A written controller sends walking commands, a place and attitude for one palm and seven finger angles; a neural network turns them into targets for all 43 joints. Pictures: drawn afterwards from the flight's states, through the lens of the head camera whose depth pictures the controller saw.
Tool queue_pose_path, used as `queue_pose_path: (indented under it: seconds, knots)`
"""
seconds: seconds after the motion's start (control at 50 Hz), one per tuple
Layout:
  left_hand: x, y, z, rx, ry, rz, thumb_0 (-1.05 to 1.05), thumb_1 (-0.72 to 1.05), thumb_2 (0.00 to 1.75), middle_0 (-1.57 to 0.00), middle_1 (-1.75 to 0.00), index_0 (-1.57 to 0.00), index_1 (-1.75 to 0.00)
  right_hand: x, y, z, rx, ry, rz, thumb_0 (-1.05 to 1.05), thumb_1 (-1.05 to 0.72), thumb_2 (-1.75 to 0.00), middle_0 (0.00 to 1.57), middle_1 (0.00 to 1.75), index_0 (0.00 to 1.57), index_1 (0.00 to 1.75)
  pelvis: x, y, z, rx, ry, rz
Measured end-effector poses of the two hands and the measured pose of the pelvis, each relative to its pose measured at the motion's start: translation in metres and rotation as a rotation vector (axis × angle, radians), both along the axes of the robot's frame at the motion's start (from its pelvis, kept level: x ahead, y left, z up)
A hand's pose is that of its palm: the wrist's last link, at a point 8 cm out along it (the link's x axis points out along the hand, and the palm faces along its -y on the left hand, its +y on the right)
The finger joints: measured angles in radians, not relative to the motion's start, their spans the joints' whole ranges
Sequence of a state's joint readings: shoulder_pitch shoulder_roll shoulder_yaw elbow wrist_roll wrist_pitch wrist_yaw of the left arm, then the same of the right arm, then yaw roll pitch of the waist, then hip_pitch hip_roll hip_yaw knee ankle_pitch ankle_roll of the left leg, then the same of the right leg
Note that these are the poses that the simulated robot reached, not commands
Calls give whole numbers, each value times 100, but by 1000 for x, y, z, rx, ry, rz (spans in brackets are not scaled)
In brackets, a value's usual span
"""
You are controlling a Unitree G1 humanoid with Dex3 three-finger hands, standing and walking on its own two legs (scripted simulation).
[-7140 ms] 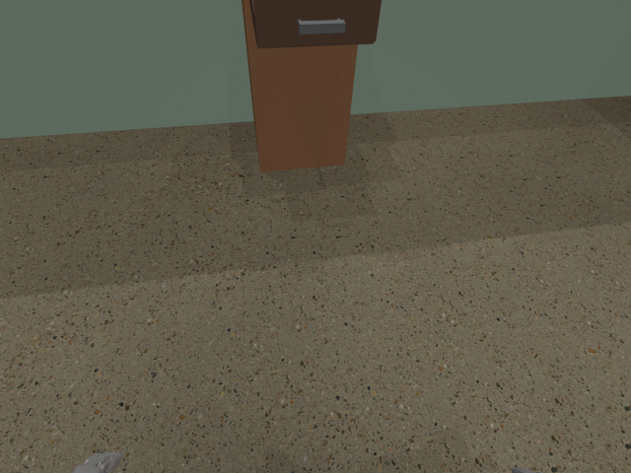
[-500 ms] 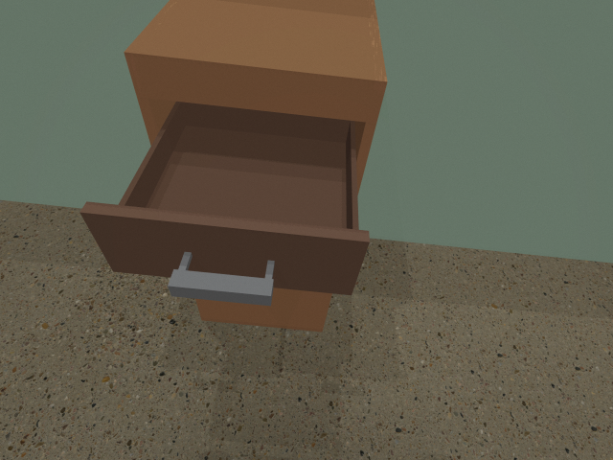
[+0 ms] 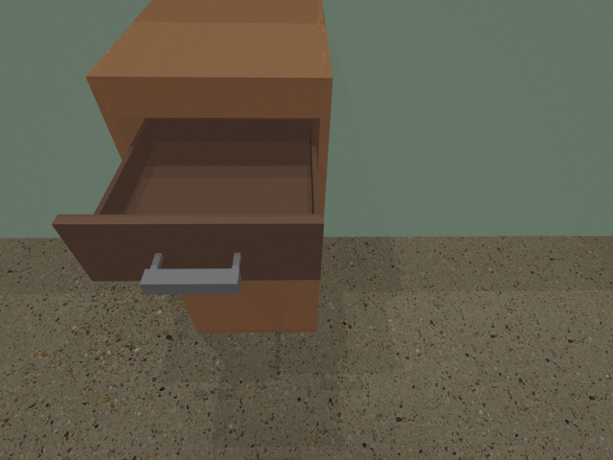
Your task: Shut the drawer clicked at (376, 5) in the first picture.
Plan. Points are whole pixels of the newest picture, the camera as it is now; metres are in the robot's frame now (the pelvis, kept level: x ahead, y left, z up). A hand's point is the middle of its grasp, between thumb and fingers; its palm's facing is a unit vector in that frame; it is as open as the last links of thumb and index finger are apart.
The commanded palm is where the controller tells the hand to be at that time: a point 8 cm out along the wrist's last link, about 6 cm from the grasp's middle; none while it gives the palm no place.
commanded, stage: come to a stop and stand still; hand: left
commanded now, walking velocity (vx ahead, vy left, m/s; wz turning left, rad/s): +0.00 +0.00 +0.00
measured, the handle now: (195, 270) +0.37 +0.19 +0.02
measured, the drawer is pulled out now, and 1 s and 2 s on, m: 0.28 0.28 0.28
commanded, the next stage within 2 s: look again from close up in 0.18 s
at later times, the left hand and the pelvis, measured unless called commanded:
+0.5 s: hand out of the picture +0.01 +0.16 -0.18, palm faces +0.04 -0.98 -0.18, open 7.4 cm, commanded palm none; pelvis +0.02 +0.01 -0.01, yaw +1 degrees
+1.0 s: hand out of the picture +0.12 +0.21 -0.12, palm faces +0.21 -0.96 -0.21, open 7.3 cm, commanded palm +0.12 +0.25 -0.06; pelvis +0.03 +0.02 -0.01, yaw +0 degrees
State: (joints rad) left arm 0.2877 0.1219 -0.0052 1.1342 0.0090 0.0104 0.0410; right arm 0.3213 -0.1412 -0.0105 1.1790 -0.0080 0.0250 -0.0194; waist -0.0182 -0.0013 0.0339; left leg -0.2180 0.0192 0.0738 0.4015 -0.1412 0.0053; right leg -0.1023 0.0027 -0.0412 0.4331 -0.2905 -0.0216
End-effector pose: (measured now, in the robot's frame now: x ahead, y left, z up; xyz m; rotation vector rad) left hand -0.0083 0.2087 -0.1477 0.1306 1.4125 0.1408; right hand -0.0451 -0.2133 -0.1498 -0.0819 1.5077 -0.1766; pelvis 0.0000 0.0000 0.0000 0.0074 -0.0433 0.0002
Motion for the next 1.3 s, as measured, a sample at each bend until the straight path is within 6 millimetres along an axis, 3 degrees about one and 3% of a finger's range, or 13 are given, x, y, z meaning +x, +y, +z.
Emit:
queue_pose_path:
  seconds: [0.12, 0.24, 0.38, 0.58, 0.72, 0.92, 0.96, 1.06, 1.12, 1.16, 1.2, 1.3]
  knots:
    - [-7, -9, -2, -10, 21, 13, 1, 91, 89, -20, -30, -20, -30, -23, 5, 1, 18, 65, -15, 1, -91, -89, 19, 29, 20, 29, 0, -6, -1, -1, 8, 4]
    - [-14, -16, -2, -16, 50, 29, 1, 91, 90, -20, -30, -20, -30, -20, 10, 0, 35, 68, -17, 1, -91, -89, 20, 29, 20, 29, 3, -9, -1, -1, 15, 5]
    - [-14, -16, -5, -15, 33, 5, 1, 90, 89, -20, -30, -20, -30, 20, 10, -9, 37, -42, 16, 1, -91, -89, 20, 29, 20, 30, 8, -4, -8, -36, 32, 9]
    - [27, 18, -6, 28, -73, 9, 1, 91, 89, -20, -30, -20, -30, 71, 4, -6, -20, -148, 85, 3, -94, -89, 20, 29, 20, 30, 22, 11, -10, -12, 13, 12]
    - [41, 35, -4, 40, -81, -6, 1, 91, 90, -20, -30, -20, -30, 96, 2, 2, -45, -181, 111, 2, -92, -89, 20, 29, 20, 30, 26, 16, -8, -7, 20, 9]
    - [39, 41, -5, 38, -49, -10, 1, 90, 90, -20, -30, -20, -30, 116, 5, 6, -54, -195, 129, 1, -91, -89, 20, 29, 20, 30, 32, 22, -6, -11, 27, 5]
    - [66, 45, 16, 48, -216, 77, 1, 90, 89, -20, -30, -20, -30, 126, 5, 13, -70, -296, 128, 1, -91, -89, 20, 29, 20, 30, 31, 23, -6, -8, 35, 3]
    - [163, 41, 115, 93, -899, 64, 2, 91, 89, -23, -34, -24, -34, 169, 2, 30, -82, -644, 135, 1, -91, -89, 20, 29, 20, 30, 21, 19, -15, 25, 68, 29]
    - [194, 31, 150, 33, -1213, 11, 1, 91, 89, -27, -38, -27, -38, 195, -5, 34, -82, -771, 157, 1, -90, -89, 20, 29, 20, 30, 13, 16, -27, 10, 118, 22]
    - [196, 21, 157, -37, -1370, -52, 1, 91, 90, -30, -41, -30, -42, 212, -11, 37, -85, -843, 170, 1, -90, -89, 20, 29, 20, 30, 7, 11, -39, 7, 160, 10]
    - [186, 10, 150, -91, -1438, -117, 1, 91, 90, -33, -45, -34, -45, 228, -18, 38, -91, -904, 183, 1, -90, -89, 20, 30, 20, 30, 1, 6, -52, 5, 186, 3]
    - [142, 9, 115, -95, -1304, -91, 1, 90, 89, -43, -55, -44, -55, 255, -28, 43, -122, -995, 222, 1, -90, -89, 20, 29, 20, 30, -8, -5, -73, -2, 204, 15]
